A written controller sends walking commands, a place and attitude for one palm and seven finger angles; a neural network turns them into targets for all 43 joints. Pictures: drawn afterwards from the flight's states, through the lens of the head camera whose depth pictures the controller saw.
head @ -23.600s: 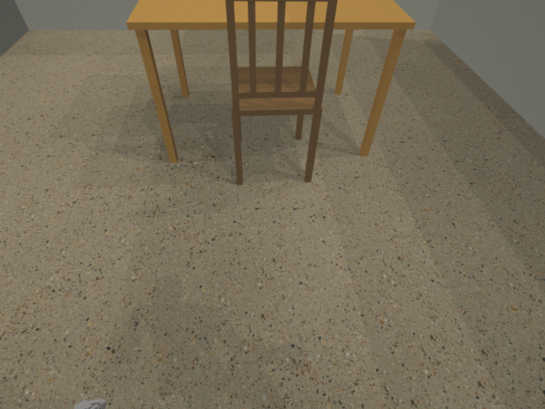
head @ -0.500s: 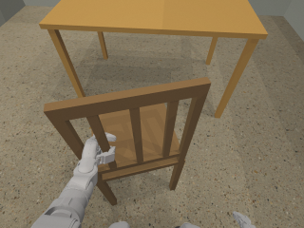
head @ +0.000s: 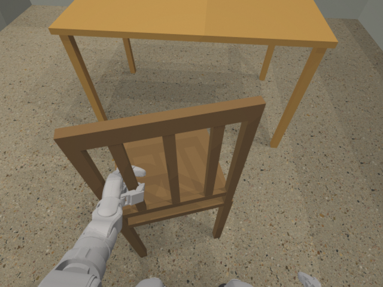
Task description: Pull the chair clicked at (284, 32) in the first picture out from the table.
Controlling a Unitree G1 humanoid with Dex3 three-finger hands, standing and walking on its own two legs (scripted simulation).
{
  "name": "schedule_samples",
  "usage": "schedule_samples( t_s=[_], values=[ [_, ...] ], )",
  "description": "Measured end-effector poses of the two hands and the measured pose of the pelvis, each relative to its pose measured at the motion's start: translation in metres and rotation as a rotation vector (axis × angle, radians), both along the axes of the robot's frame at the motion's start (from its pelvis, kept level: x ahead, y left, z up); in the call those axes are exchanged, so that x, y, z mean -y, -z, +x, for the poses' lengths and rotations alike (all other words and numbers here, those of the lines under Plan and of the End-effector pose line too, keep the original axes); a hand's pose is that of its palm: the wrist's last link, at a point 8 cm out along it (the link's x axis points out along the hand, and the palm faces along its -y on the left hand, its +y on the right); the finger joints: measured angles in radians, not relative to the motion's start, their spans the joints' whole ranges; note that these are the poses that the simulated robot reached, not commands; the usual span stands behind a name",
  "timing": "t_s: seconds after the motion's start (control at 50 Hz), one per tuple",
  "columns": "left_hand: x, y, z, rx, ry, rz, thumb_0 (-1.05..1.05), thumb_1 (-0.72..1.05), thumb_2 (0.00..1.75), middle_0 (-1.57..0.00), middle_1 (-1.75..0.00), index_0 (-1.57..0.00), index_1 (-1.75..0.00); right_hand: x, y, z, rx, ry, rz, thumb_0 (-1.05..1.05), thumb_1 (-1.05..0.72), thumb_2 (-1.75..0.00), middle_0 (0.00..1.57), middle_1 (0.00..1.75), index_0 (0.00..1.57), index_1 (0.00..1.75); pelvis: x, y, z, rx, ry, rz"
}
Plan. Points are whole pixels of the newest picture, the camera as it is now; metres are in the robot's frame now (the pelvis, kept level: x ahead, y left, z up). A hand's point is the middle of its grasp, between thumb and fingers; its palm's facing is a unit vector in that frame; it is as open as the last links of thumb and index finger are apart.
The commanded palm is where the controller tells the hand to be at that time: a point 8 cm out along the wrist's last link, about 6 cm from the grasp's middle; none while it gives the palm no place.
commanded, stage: step backward, pulling the chair out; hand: left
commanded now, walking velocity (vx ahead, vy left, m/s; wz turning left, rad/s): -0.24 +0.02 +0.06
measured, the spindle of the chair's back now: (172, 173) +0.38 +0.08 -0.05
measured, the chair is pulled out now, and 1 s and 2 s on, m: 0.47 0.48 0.48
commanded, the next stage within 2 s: stop walking, hand still on the chair in 0.06 s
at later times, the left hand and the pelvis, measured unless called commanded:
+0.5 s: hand (138, 193) +0.32 +0.15 -0.05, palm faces +0.11 -0.98 -0.17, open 5.6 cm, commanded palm +0.30 +0.20 -0.03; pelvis +0.03 +0.00 +0.01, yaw -1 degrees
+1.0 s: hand (138, 193) +0.32 +0.15 -0.05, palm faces +0.10 -0.98 -0.15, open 5.6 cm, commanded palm +0.30 +0.20 -0.03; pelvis +0.07 +0.00 +0.02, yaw +0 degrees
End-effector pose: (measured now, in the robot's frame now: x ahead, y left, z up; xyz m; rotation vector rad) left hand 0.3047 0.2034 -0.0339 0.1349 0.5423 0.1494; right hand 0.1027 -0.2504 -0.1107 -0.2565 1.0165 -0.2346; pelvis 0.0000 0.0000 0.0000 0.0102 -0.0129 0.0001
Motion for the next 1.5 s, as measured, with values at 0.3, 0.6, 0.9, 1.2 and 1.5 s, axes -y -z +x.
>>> schedule_samples(
  t_s=[0.3, 0.6, 0.9, 1.2, 1.5],
  values=[
    [0.0, 0.0, -0.003, 0.0, -0.001, 0.0, 0.07, 0.63, 0.78, -0.21, -1.18, -0.5, -1.45, -0.01, -0.008, 0.014, 0.038, 0.002, 0.023, 0.01, -0.9, -0.9, 0.2, 0.3, 0.21, 0.3, -0.001, -0.004, 0.005, 0.002, 0.006, -0.004],
    [0.0, -0.001, -0.004, -0.017, -0.005, -0.008, 0.08, 0.64, 0.76, -0.2, -1.17, -0.5, -1.45, -0.009, -0.02, 0.064, 0.074, -0.014, 0.029, 0.01, -0.9, -0.9, 0.2, 0.3, 0.21, 0.3, 0.003, -0.012, 0.044, 0.004, 0.012, -0.01],
    [0.0, -0.002, -0.003, -0.033, -0.004, -0.016, 0.09, 0.65, 0.76, -0.19, -1.17, -0.5, -1.45, -0.016, -0.036, 0.117, 0.158, -0.045, 0.035, 0.01, -0.9, -0.9, 0.2, 0.29, 0.2, 0.3, -0.002, -0.015, 0.069, 0.004, 0.007, -0.012],
    [0.0, -0.002, -0.003, -0.033, -0.004, -0.017, 0.09, 0.65, 0.75, -0.18, -1.17, -0.5, -1.45, -0.025, -0.027, 0.107, 0.109, -0.036, 0.072, 0.01, -0.9, -0.9, 0.2, 0.3, 0.2, 0.3, -0.004, -0.015, 0.076, -0.007, -0.001, -0.012],
    [0.0, -0.002, -0.004, -0.013, -0.008, -0.016, 0.02, -0.12, 0.4, -0.19, -1.19, -0.46, -1.35, 0.003, -0.01, 0.112, 0.211, -0.064, 0.048, 0.01, -0.9, -0.9, 0.2, 0.29, 0.2, 0.3, -0.001, 0.012, 0.073, -0.119, -0.026, -0.011]
  ],
)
